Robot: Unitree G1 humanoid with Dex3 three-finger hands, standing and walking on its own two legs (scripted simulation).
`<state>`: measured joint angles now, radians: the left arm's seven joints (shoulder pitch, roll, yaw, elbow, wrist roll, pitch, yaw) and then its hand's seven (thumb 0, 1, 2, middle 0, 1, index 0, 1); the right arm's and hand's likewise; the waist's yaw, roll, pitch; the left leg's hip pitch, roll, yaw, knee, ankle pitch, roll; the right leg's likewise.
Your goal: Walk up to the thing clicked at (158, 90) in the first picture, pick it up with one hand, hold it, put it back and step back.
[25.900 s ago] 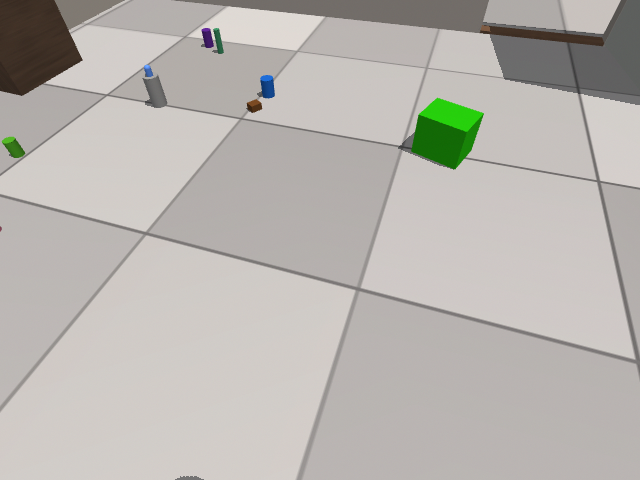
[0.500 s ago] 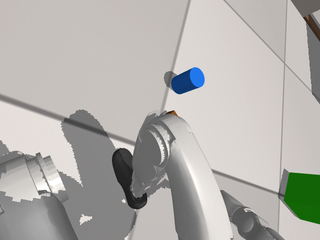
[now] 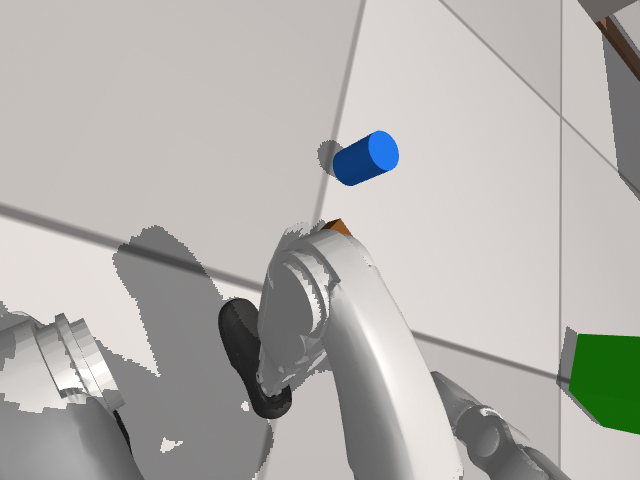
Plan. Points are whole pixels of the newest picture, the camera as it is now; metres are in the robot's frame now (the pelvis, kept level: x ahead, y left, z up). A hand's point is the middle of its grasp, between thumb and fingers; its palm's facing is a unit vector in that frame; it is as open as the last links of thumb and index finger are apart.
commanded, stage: withdraw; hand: left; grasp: from the side
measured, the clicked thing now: out of the picture +0.51 +0.30 -0.18
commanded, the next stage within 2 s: rise in 0.40 s
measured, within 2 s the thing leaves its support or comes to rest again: neither
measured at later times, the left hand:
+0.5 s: hand out of the picture +0.51 +0.41 -0.08, palm faces +0.44 -0.90 -0.08, open 16.0 cm
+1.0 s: hand out of the picture +0.40 +0.46 -0.01, palm faces +0.37 -0.78 -0.50, open 16.5 cm
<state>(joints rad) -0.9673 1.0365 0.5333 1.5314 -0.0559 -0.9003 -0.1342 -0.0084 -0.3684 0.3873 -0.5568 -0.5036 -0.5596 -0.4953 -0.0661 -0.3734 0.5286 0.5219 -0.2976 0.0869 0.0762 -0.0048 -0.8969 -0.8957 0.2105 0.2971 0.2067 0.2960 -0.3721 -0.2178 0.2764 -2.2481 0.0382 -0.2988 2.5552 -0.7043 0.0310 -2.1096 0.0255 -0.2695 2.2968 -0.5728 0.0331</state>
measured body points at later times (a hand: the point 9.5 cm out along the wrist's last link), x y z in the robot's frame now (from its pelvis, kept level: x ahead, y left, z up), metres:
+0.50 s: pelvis +0.00 +0.00 +0.01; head +0.26 +0.16 +0.33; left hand +0.48 +0.45 -0.08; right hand +0.11 -0.26 -0.04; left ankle +0.08 +0.12 -0.28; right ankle +0.15 -0.11 -0.28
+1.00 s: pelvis +0.01 +0.01 +0.06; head +0.22 +0.12 +0.44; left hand +0.38 +0.50 +0.02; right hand +0.13 -0.25 -0.04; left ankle +0.08 +0.12 -0.28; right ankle +0.15 -0.11 -0.28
